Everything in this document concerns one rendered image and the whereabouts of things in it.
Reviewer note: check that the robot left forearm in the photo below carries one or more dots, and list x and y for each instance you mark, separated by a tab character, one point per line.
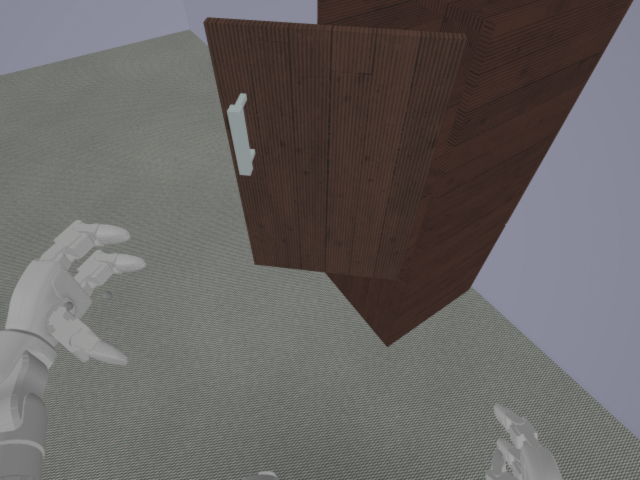
25	359

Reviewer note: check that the left robot hand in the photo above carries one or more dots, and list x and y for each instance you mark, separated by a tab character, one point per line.
46	285

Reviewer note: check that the cupboard door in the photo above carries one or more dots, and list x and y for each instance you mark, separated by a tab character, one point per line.
344	122

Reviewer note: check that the handle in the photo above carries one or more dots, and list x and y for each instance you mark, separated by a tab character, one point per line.
244	154

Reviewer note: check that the right robot hand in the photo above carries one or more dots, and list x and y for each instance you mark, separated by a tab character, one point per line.
532	462

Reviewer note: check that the robot left shin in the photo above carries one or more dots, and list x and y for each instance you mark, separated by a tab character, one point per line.
268	473

